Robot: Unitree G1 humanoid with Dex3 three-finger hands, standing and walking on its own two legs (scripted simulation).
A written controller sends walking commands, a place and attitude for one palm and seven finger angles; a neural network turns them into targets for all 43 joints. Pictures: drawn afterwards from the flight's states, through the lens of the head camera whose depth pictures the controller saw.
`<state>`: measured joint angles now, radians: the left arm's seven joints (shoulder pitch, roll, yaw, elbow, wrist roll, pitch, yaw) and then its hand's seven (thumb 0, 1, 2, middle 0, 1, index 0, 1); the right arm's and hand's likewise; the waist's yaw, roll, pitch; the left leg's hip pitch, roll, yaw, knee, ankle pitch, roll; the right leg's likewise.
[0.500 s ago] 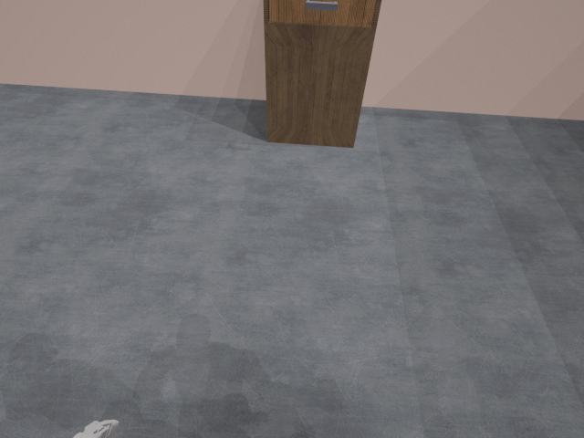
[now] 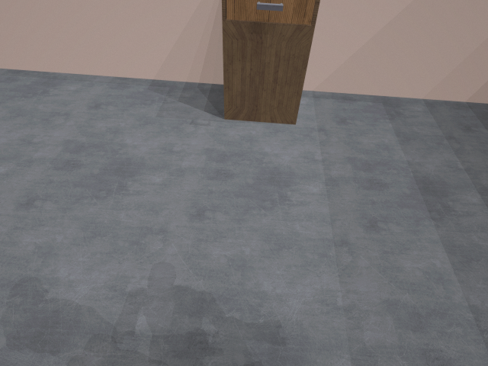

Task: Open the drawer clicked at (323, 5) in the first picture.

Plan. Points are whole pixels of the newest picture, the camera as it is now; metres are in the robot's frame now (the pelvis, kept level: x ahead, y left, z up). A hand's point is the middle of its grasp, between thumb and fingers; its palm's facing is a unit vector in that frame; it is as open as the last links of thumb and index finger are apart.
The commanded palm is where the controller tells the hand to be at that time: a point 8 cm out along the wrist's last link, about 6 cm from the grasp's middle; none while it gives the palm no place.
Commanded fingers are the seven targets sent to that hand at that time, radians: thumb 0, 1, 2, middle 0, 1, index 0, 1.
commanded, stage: stand and wait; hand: left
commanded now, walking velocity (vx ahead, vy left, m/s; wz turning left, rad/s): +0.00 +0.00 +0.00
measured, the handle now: (270, 5) +1.74 -0.03 -0.02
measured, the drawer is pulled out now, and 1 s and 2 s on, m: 0.00 0.00 0.00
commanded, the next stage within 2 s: look at it before walking up in 0.44 s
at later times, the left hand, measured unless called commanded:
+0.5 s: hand out of the picture +0.07 +0.24 -0.15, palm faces -0.03 -0.94 -0.33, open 7.4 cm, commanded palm none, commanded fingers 0.00 0.90 0.90 -0.20 -0.30 -0.20 -0.30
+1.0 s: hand out of the picture +0.06 +0.24 -0.16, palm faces -0.04 -0.94 -0.33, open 7.4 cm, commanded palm none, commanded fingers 0.00 0.90 0.90 -0.20 -0.30 -0.20 -0.30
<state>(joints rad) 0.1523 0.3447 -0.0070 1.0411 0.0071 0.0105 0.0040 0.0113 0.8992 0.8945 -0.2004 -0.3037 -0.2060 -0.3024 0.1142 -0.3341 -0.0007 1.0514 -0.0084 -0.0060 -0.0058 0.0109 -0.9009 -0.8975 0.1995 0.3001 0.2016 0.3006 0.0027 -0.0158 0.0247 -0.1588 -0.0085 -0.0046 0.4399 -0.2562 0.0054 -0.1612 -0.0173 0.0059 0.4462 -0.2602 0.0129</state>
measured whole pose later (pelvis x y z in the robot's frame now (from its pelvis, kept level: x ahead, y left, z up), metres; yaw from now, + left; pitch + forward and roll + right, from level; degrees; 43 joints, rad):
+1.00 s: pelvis -0.01 -0.01 +0.00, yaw -1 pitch -2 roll +0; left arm 0.15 0.34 -0.01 1.09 0.01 0.00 0.00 0.01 0.90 0.89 -0.20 -0.30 -0.21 -0.30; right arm 0.12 -0.33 0.00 1.12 0.00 -0.01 0.00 0.01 -0.90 -0.90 0.20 0.30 0.20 0.30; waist 0.00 -0.01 0.03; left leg -0.14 0.01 0.00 0.37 -0.21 -0.01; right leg -0.15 0.00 0.01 0.38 -0.21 0.00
